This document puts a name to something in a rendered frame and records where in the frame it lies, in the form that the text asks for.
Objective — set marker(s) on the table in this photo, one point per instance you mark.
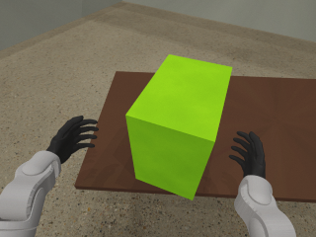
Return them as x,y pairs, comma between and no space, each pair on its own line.
281,111

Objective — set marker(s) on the left robot forearm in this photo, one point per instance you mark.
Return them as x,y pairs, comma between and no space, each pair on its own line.
22,200

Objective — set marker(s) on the right robot hand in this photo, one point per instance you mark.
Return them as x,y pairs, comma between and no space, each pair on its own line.
254,164

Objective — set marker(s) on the carton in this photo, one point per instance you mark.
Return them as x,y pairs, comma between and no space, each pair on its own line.
172,125

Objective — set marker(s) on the left robot hand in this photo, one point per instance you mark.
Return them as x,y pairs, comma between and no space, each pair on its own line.
66,140

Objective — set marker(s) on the right robot forearm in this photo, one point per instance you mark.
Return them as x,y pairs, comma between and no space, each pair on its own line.
257,207

